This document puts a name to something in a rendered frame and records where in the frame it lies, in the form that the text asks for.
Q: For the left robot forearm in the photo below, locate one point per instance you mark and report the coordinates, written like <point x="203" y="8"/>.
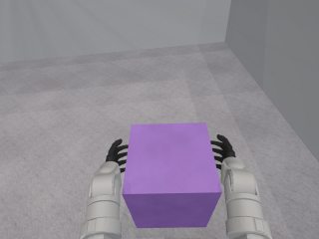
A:
<point x="102" y="220"/>

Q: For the left robot hand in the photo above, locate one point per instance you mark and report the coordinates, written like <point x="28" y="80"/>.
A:
<point x="114" y="155"/>

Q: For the right robot hand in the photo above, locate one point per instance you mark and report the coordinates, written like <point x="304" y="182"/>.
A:
<point x="226" y="151"/>

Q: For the carton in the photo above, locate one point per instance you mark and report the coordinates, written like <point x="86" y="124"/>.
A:
<point x="171" y="179"/>

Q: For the right robot forearm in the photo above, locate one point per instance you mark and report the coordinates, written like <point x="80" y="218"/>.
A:
<point x="245" y="219"/>

